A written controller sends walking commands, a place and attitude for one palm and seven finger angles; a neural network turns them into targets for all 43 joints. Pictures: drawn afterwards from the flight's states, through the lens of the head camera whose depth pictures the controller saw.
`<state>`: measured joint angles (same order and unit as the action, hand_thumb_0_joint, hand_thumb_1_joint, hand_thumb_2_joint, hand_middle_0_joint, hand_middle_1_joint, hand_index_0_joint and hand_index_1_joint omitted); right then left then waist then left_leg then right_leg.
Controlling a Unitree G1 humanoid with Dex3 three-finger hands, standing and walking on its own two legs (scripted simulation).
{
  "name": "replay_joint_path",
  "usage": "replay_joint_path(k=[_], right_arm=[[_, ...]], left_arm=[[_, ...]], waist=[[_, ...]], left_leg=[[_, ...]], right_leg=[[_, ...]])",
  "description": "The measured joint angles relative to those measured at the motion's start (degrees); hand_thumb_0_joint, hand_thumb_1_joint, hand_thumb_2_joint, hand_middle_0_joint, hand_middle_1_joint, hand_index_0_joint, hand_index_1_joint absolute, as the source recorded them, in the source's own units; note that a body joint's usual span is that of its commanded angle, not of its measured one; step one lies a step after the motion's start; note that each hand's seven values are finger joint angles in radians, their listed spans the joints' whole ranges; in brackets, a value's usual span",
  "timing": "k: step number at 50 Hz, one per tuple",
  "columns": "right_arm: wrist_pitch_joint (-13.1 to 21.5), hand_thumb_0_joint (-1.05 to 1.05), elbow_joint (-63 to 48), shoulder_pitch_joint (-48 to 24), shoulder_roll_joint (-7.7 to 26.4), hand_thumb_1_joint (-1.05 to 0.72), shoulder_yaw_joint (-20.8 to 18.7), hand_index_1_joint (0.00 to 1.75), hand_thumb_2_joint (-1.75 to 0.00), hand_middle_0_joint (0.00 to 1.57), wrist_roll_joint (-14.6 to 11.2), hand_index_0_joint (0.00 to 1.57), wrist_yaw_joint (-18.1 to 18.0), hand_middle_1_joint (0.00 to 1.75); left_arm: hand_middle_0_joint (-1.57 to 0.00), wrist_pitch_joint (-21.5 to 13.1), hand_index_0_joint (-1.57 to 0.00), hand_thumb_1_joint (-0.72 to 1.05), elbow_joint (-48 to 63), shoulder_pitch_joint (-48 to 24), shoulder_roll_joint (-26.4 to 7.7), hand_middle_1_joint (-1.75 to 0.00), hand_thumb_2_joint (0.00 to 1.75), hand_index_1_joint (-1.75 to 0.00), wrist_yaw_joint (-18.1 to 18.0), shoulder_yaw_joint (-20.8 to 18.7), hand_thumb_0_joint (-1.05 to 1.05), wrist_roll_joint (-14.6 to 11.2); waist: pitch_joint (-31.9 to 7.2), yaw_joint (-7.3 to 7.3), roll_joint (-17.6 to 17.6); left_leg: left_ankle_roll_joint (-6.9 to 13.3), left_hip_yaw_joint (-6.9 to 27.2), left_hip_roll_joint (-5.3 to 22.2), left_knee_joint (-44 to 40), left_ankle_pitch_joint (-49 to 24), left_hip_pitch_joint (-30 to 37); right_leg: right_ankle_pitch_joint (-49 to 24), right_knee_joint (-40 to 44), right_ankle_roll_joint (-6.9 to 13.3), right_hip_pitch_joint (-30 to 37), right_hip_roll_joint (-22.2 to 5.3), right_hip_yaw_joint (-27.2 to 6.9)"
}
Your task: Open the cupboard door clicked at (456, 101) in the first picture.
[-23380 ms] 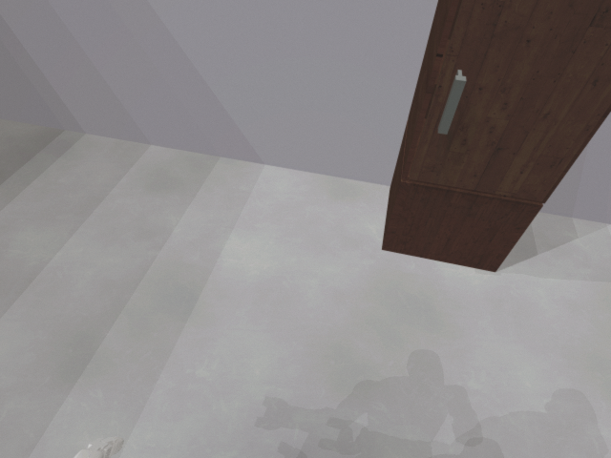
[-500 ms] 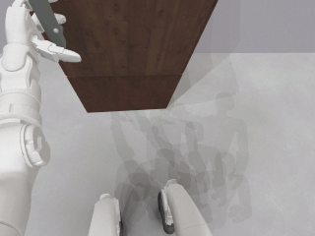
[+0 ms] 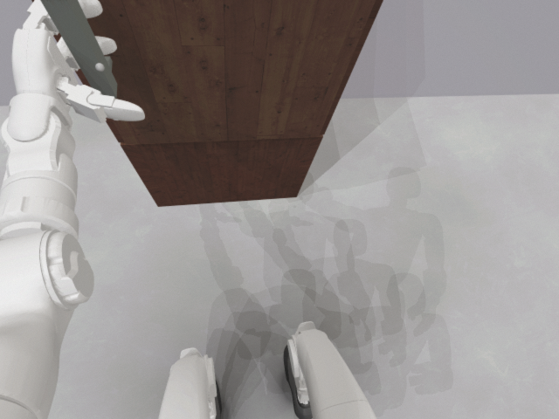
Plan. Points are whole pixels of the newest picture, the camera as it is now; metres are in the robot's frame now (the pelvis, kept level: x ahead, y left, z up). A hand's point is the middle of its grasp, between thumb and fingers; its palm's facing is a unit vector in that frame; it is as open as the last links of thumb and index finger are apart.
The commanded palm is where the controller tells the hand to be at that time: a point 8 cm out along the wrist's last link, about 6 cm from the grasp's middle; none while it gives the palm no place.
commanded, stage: close the thumb around the handle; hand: left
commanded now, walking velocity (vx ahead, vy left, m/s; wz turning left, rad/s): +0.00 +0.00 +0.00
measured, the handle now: (86, 35) +0.62 +0.17 +0.07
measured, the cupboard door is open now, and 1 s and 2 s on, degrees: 0 1 41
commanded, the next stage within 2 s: pull the door open along its arc in 0.70 s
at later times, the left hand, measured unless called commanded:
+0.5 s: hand (101, 68) +0.56 +0.15 +0.07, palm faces -0.04 -1.00 -0.01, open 7.6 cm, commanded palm +0.54 +0.19 +0.07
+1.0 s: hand (102, 72) +0.56 +0.15 +0.07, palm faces -0.03 -1.00 -0.02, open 6.0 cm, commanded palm +0.51 +0.19 +0.07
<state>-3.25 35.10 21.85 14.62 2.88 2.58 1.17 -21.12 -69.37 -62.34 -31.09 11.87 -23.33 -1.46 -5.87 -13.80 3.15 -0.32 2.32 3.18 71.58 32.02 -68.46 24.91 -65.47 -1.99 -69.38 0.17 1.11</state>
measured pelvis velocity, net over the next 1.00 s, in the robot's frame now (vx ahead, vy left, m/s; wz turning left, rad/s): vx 0.00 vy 0.00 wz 0.00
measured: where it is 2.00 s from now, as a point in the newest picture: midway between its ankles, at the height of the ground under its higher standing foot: (257, 412)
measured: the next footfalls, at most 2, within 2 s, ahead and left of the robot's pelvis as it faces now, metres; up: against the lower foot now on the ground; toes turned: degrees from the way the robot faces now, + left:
none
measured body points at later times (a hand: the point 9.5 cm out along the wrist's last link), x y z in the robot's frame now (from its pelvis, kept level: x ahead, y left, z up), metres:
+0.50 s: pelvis +0.00 +0.00 +0.00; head +0.18 +0.02 +0.41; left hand +0.56 +0.21 +0.07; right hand -0.02 -0.25 -0.11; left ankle +0.00 +0.12 -0.63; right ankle +0.05 -0.15 -0.63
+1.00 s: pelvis +0.00 +0.00 +0.00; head +0.18 +0.01 +0.42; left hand +0.55 +0.20 +0.07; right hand -0.01 -0.26 -0.11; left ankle +0.00 +0.12 -0.63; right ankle +0.05 -0.15 -0.63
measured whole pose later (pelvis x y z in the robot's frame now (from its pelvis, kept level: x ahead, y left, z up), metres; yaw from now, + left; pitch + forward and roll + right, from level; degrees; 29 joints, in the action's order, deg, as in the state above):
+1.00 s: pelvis +0.00 +0.00 +0.00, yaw +0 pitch +28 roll -3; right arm -3.9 34.9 21.9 14.9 2.3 2.4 1.1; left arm -21.2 -67.0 -59.2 -29.3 11.3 -22.7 -2.5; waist -6.3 -13.1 3.2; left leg -0.4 1.9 3.2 70.7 32.0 -67.1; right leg 24.9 -65.1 -1.9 -68.4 0.2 0.6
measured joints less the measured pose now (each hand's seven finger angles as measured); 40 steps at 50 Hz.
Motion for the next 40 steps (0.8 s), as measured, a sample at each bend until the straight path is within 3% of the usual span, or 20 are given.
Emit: replay_joint_path(k=[5, 10, 17, 30, 40], right_arm=[[0.0, 0.0, 0.3, 0.0, 0.1, -0.91, -0.1, 0.29, -0.9, 0.2, 0.0, 0.2, -0.1, 0.3], [0.2, 0.0, 0.7, -0.1, 0.2, -0.91, -0.1, 0.29, -0.9, 0.2, 0.2, 0.2, -0.2, 0.3], [0.1, 0.0, 0.2, -0.2, 0.2, -0.91, 0.0, 0.29, -0.9, 0.2, 0.3, 0.2, -0.2, 0.3], [-0.1, 0.0, 0.8, 0.4, -0.2, -0.91, 0.0, 0.29, -0.9, 0.21, 0.3, 0.2, 0.1, 0.3], [0.1, 0.0, 0.9, 0.2, 0.1, -0.91, -0.1, 0.29, -0.9, 0.21, 0.3, 0.2, -0.1, 0.3]], left_arm=[[-0.3, 0.4, -0.3, -0.47, -0.3, -0.1, 0.3, -1.2, 0.32, -1.2, 0.0, 1.1, -0.01, -0.2], [-0.31, -0.1, -0.31, -0.33, -0.8, -0.9, 0.9, -1.22, 0.38, -1.22, -0.4, 1.5, -0.01, -0.2], [-0.33, 0.1, -0.33, -0.01, -1.2, -1.2, -0.1, -1.25, 0.51, -1.25, -0.5, 0.5, 0.0, 0.6], [-0.37, 0.3, -0.37, 0.67, -0.5, -0.4, 0.8, -1.32, 0.8, -1.32, -1.4, 1.2, 0.01, -0.1], [-0.35, -0.3, -0.35, 0.68, -1.3, -0.5, 0.8, -1.34, 0.79, -1.34, -1.4, 1.1, 0.01, -0.1]], waist=[[0.0, 0.26, 0.0], [-0.1, 0.16, -0.1], [-0.1, -0.53, 0.0], [-0.1, 0.07, 0.2], [-0.2, 0.06, 0.1]], left_leg=[[0.0, 0.3, -0.2, -0.1, -0.1, 0.1], [0.0, 0.5, -0.4, 0.1, -0.2, -0.2], [0.1, 0.3, -0.2, 0.5, 0.0, -0.6], [0.1, 0.1, -0.3, -0.1, -0.2, 0.0], [-0.1, 0.3, -0.3, -0.1, -0.2, 0.2]], right_leg=[[0.0, 0.1, 0.0, 0.3, -0.2, 0.2], [0.0, 0.0, 0.0, 0.1, -0.4, 0.4], [0.0, -0.3, -0.1, -0.4, -0.1, 0.2], [-0.1, 0.1, -0.1, 0.2, -0.3, 0.1], [0.0, 0.0, 0.0, 0.3, -0.2, 0.2]])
